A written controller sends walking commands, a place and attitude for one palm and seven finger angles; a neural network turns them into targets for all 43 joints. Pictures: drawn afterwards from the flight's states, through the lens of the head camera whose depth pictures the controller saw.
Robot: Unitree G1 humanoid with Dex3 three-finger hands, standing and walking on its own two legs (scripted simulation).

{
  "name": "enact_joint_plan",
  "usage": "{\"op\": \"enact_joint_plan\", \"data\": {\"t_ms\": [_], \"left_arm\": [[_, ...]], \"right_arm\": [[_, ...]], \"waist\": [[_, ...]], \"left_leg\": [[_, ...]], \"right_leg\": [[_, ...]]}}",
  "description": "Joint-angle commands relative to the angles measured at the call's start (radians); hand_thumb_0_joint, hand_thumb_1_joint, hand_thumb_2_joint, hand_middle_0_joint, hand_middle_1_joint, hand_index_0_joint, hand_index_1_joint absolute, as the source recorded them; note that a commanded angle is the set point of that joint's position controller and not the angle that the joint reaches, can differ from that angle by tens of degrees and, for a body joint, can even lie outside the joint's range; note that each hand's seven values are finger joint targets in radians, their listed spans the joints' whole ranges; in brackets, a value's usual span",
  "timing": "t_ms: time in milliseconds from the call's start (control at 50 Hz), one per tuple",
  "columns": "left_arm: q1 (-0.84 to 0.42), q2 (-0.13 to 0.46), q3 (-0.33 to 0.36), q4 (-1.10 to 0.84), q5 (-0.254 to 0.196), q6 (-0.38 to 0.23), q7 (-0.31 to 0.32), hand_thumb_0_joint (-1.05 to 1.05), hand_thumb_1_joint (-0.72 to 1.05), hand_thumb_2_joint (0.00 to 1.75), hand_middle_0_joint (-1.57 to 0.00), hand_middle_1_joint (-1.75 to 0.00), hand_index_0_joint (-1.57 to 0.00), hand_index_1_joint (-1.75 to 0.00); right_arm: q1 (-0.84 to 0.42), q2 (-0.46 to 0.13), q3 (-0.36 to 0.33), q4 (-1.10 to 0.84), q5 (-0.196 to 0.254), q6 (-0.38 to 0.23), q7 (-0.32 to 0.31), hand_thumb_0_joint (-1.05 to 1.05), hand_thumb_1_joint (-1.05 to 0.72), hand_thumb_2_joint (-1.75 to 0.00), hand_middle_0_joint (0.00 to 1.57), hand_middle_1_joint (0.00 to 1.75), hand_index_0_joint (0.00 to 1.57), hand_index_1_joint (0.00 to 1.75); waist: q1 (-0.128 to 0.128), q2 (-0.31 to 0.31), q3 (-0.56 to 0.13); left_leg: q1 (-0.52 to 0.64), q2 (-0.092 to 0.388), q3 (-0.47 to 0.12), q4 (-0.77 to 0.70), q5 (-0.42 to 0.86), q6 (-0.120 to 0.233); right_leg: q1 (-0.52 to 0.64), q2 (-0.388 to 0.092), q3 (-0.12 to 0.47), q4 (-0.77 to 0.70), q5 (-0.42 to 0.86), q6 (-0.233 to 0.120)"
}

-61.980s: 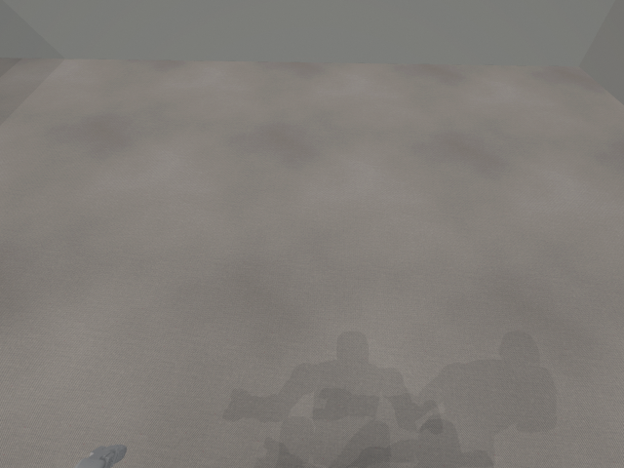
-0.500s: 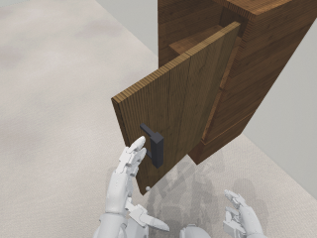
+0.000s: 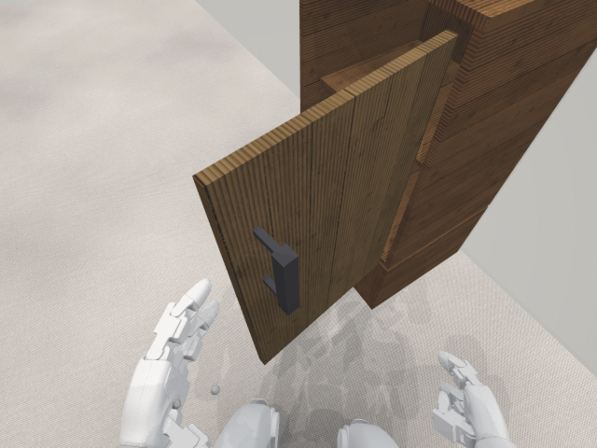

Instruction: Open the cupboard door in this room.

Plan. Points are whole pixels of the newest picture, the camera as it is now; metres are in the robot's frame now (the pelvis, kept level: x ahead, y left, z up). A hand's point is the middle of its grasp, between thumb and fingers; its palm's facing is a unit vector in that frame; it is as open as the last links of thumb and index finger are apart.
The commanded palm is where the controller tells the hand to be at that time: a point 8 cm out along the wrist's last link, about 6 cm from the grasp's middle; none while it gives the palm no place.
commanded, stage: draw the hand back to the body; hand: left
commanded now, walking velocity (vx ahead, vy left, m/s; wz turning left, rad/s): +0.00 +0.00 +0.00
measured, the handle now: (276, 272) +0.32 +0.05 +0.06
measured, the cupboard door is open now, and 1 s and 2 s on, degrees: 99 99 99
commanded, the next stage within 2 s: step back with the hand held close in 1.64 s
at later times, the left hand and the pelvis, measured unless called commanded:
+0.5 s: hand (147, 377) +0.18 +0.15 +0.12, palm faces -0.07 -1.00 -0.04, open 16.3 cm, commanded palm +0.16 +0.22 +0.14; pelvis +0.00 +0.02 +0.04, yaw +0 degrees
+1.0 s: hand out of the picture +0.21 +0.26 +0.22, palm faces +0.29 -0.88 -0.37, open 12.2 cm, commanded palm +0.16 +0.30 +0.24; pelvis +0.03 +0.04 +0.09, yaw -1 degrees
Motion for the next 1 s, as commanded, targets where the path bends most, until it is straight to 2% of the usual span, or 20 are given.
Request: {"op": "enact_joint_plan", "data": {"t_ms": [0,60,100,140,200,260,300,400,460,540,560,580,600,620,640,720,800,860,940,980], "left_arm": [[-0.027,0.041,0.016,-0.203,-0.023,-0.065,-0.033,0.00,-0.50,0.30,-0.15,-0.30,-0.15,-0.30],[-0.058,0.067,0.036,-0.267,-0.024,-0.064,-0.018,0.00,-0.50,0.30,-0.15,-0.30,-0.15,-0.30],[-0.023,0.128,0.098,-0.347,-0.027,-0.045,0.006,0.00,-0.50,0.30,-0.15,-0.30,-0.15,-0.30],[0.020,0.118,0.086,-0.408,-0.024,-0.013,0.025,0.00,-0.50,0.30,-0.15,-0.30,-0.15,-0.30],[0.053,0.104,0.096,-0.390,-0.039,0.059,0.036,0.00,-0.50,0.30,-0.15,-0.30,-0.15,-0.30],[0.058,0.082,0.078,-0.315,-0.048,0.121,0.012,0.00,-0.50,0.30,-0.15,-0.30,-0.15,-0.30],[0.058,0.098,0.094,-0.285,-0.059,0.146,-0.013,0.00,-0.50,0.30,-0.15,-0.30,-0.15,-0.30],[0.005,0.197,0.191,-0.400,-0.088,0.125,-0.043,0.00,-0.50,0.30,-0.15,-0.30,-0.15,-0.30],[0.029,0.204,0.220,-0.482,-0.116,0.095,-0.040,0.00,-0.47,0.32,-0.15,-0.30,-0.15,-0.30],[0.079,0.186,0.235,-0.468,-0.144,0.116,-0.054,0.00,-0.32,0.37,-0.16,-0.30,-0.16,-0.30],[0.150,0.324,0.265,-0.476,-0.001,0.215,0.056,0.00,-0.29,0.39,-0.16,-0.30,-0.16,-0.30],[0.165,0.231,0.208,-0.509,0.011,0.269,0.100,0.00,-0.26,0.40,-0.16,-0.30,-0.16,-0.30],[0.159,0.222,0.212,-0.489,0.018,0.303,0.122,0.00,-0.22,0.42,-0.16,-0.30,-0.16,-0.30],[0.164,0.192,0.190,-0.467,0.032,0.327,0.137,0.00,-0.18,0.43,-0.16,-0.30,-0.16,-0.30],[0.159,0.210,0.204,-0.466,0.042,0.346,0.152,0.00,-0.15,0.45,-0.16,-0.30,-0.16,-0.30],[0.056,0.283,0.265,-0.519,0.063,0.374,0.199,0.00,-0.01,0.51,-0.17,-0.30,-0.17,-0.30],[-0.020,0.343,0.328,-0.570,0.071,0.384,0.228,0.00,0.13,0.57,-0.17,-0.30,-0.17,-0.30],[-0.014,0.321,0.336,-0.560,0.069,0.390,0.233,0.00,0.23,0.62,-0.18,-0.30,-0.18,-0.30],[-0.010,0.328,0.392,-0.505,0.058,0.395,0.228,0.00,0.37,0.68,-0.18,-0.30,-0.18,-0.30],[-0.021,0.338,0.422,-0.495,0.054,0.392,0.223,0.00,0.44,0.70,-0.18,-0.30,-0.18,-0.30]], "right_arm": [[-0.044,-0.095,-0.042,-0.159,0.003,-0.067,-0.017,0.00,-0.90,-0.90,0.20,0.30,0.20,0.30],[-0.044,-0.098,-0.044,-0.174,0.003,-0.073,-0.019,0.00,-0.90,-0.90,0.20,0.30,0.20,0.30],[-0.035,-0.098,-0.047,-0.192,0.006,-0.065,-0.024,0.00,-0.90,-0.90,0.20,0.30,0.20,0.30],[-0.027,-0.090,-0.044,-0.210,0.015,-0.056,-0.023,0.00,-0.90,-0.90,0.20,0.30,0.20,0.30],[-0.021,-0.091,-0.040,-0.214,0.027,-0.040,-0.031,0.00,-0.90,-0.90,0.20,0.30,0.20,0.30],[-0.021,-0.100,-0.033,-0.214,0.037,-0.034,-0.043,0.00,-0.90,-0.90,0.20,0.30,0.20,0.30],[-0.029,-0.109,-0.029,-0.213,0.036,-0.036,-0.052,0.00,-0.90,-0.90,0.20,0.30,0.20,0.30],[-0.019,-0.117,-0.020,-0.220,0.034,-0.058,-0.062,0.00,-0.90,-0.90,0.20,0.30,0.20,0.30],[-0.017,-0.107,-0.016,-0.220,0.041,-0.076,-0.058,0.00,-0.90,-0.90,0.20,0.30,0.20,0.30],[-0.016,-0.108,-0.018,-0.207,0.050,-0.088,-0.054,0.00,-0.90,-0.90,0.20,0.30,0.20,0.30],[-0.016,-0.113,-0.025,-0.216,0.043,-0.059,-0.088,0.00,-0.90,-0.90,0.20,0.30,0.20,0.30],[-0.008,-0.096,-0.013,-0.229,0.039,-0.048,-0.098,0.00,-0.90,-0.90,0.20,0.30,0.20,0.30],[-0.007,-0.099,-0.018,-0.221,0.038,-0.044,-0.102,0.00,-0.90,-0.90,0.20,0.30,0.20,0.30],[-0.009,-0.099,-0.014,-0.210,0.037,-0.036,-0.104,0.00,-0.90,-0.90,0.20,0.30,0.20,0.30],[-0.007,-0.103,-0.015,-0.205,0.038,-0.028,-0.107,0.00,-0.90,-0.90,0.20,0.30,0.20,0.30],[-0.031,-0.111,0.000,-0.191,0.032,-0.035,-0.121,0.00,-0.90,-0.90,0.20,0.30,0.20,0.30],[-0.044,-0.117,0.016,-0.159,0.028,-0.064,-0.125,0.00,-0.90,-0.90,0.20,0.30,0.20,0.30],[-0.052,-0.110,0.022,-0.128,0.028,-0.087,-0.118,0.00,-0.90,-0.90,0.20,0.30,0.20,0.30],[-0.072,-0.117,0.016,-0.091,0.025,-0.098,-0.106,0.00,-0.90,-0.90,0.20,0.30,0.20,0.30],[-0.080,-0.119,0.012,-0.075,0.023,-0.100,-0.100,0.00,-0.90,-0.90,0.20,0.30,0.20,0.30]], "waist": [[-0.044,-0.091,-0.156],[-0.026,-0.038,-0.194],[0.009,-0.014,-0.259],[0.019,0.026,-0.288],[0.002,-0.021,-0.224],[-0.037,-0.118,-0.080],[-0.040,-0.141,-0.025],[-0.012,-0.022,-0.051],[0.005,0.067,-0.095],[-0.001,0.054,-0.068],[0.057,0.058,-0.083],[0.026,0.064,-0.045],[0.020,-0.006,-0.025],[0.012,-0.002,0.020],[0.014,-0.020,0.027],[0.016,-0.045,0.028],[0.029,0.034,0.024],[0.027,0.070,0.069],[0.035,0.000,0.112],[0.038,0.006,0.107]], "left_leg": [[0.090,-0.007,-0.051,-0.076,0.195,0.001],[0.123,-0.006,-0.047,-0.091,0.180,0.003],[0.188,-0.007,-0.047,-0.133,0.227,0.005],[0.272,-0.011,-0.042,-0.182,0.279,0.008],[0.298,-0.010,-0.049,-0.237,0.266,0.010],[0.270,-0.005,-0.051,-0.264,0.183,0.011],[0.260,-0.005,-0.050,-0.280,0.153,0.013],[0.349,-0.004,-0.052,-0.334,0.188,0.013],[0.439,-0.002,-0.059,-0.376,0.238,0.008],[0.482,0.005,-0.070,-0.412,0.284,0.003],[0.515,0.028,-0.059,-0.466,0.305,0.005],[0.531,0.023,-0.052,-0.479,0.319,0.008],[0.525,0.028,-0.060,-0.485,0.317,0.008],[0.535,0.031,-0.055,-0.498,0.324,0.010],[0.554,0.037,-0.060,-0.510,0.341,0.010],[0.628,0.033,-0.062,-0.571,0.347,0.016],[0.709,0.041,-0.090,-0.645,0.352,0.007],[0.756,0.052,-0.109,-0.693,0.371,-0.005],[0.781,0.055,-0.097,-0.737,0.431,-0.010],[0.812,0.056,-0.088,-0.756,0.465,-0.013]], "right_leg": [[0.133,-0.038,0.202,-0.235,0.370,0.077],[0.115,-0.032,0.188,-0.235,0.293,0.065],[0.180,-0.020,0.173,-0.238,0.326,0.055],[0.215,-0.011,0.143,-0.245,0.378,0.051],[0.249,-0.003,0.128,-0.305,0.377,0.062],[0.229,-0.012,0.139,-0.382,0.301,0.084],[0.236,-0.017,0.146,-0.419,0.239,0.084],[0.278,-0.008,0.125,-0.427,0.237,0.061],[0.294,0.008,0.086,-0.411,0.294,0.050],[0.315,0.016,0.060,-0.425,0.352,0.055],[0.354,-0.021,0.127,-0.492,0.367,0.042],[0.367,-0.027,0.115,-0.512,0.381,0.047],[0.374,-0.027,0.109,-0.530,0.385,0.051],[0.380,-0.028,0.102,-0.539,0.390,0.055],[0.387,-0.027,0.096,-0.551,0.395,0.056],[0.457,-0.031,0.091,-0.607,0.395,0.055],[0.515,-0.036,0.088,-0.647,0.378,0.048],[0.527,-0.033,0.086,-0.676,0.379,0.050],[0.597,-0.030,0.082,-0.727,0.425,0.052],[0.629,-0.030,0.085,-0.751,0.450,0.052]]}}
